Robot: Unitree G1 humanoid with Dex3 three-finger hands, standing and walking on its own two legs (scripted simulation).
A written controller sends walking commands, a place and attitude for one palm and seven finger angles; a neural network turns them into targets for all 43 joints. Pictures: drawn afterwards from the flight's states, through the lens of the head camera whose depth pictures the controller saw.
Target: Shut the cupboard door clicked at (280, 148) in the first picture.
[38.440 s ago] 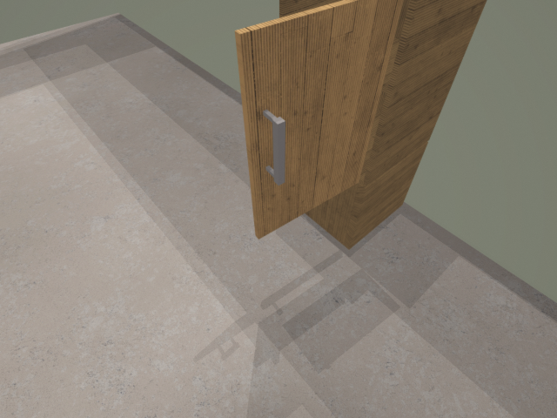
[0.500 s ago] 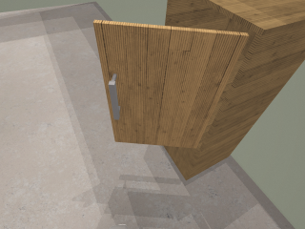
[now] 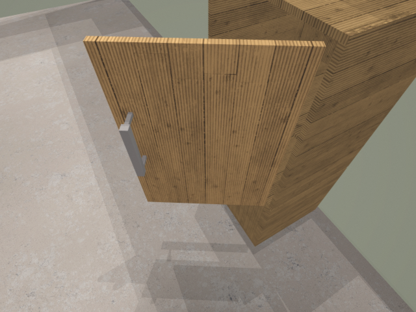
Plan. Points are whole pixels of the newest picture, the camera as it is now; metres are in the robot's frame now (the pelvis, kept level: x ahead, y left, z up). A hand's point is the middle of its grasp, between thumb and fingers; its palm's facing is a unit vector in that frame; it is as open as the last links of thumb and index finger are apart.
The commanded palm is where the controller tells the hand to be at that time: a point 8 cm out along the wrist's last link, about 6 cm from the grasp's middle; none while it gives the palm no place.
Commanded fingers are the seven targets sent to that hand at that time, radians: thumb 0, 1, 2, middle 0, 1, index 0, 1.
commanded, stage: come to a stop and stand still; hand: left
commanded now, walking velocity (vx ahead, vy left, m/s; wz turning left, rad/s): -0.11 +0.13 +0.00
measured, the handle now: (135, 146) +0.47 +0.21 +0.00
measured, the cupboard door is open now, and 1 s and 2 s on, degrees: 58 58 58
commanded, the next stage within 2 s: look again from close up in 1.80 s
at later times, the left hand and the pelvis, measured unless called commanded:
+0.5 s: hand out of the picture -0.01 +0.24 -0.16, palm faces +0.01 -0.96 -0.29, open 7.4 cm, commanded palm none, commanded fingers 0.00 0.90 0.90 -0.20 -0.30 -0.20 -0.30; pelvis -0.05 +0.04 +0.00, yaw -1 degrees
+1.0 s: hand out of the picture -0.08 +0.19 -0.17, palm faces +0.03 -0.98 -0.21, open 7.4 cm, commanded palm none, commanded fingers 0.00 0.90 0.90 -0.20 -0.30 -0.20 -0.30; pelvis -0.08 +0.01 +0.00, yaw +1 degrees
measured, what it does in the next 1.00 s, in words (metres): steps on the spot: left foot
